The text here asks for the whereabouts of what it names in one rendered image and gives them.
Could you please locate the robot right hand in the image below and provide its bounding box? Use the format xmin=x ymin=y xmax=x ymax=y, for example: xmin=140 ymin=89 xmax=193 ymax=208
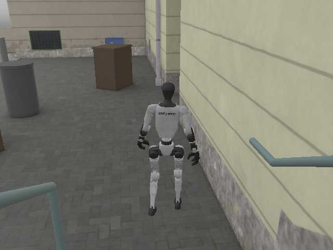
xmin=187 ymin=152 xmax=200 ymax=166

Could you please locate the robot right forearm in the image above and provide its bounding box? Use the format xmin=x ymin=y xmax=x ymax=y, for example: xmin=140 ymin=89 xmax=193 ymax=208
xmin=187 ymin=127 xmax=198 ymax=153

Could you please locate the right robot upper arm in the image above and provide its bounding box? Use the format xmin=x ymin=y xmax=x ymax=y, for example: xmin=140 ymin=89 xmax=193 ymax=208
xmin=178 ymin=105 xmax=192 ymax=135

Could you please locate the robot head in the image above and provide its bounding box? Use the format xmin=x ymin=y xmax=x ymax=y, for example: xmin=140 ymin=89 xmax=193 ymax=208
xmin=159 ymin=82 xmax=176 ymax=107

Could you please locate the robot left forearm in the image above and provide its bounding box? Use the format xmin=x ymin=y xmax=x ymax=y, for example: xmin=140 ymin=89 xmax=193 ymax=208
xmin=138 ymin=124 xmax=147 ymax=142

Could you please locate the left robot upper arm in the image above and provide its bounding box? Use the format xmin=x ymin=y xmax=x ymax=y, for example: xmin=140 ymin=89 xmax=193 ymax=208
xmin=142 ymin=104 xmax=157 ymax=132

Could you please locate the robot right shin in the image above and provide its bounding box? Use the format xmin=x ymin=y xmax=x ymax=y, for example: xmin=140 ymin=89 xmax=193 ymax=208
xmin=175 ymin=170 xmax=182 ymax=203

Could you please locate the robot left hand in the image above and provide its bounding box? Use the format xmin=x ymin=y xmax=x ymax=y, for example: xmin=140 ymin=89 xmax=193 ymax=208
xmin=137 ymin=140 xmax=149 ymax=149

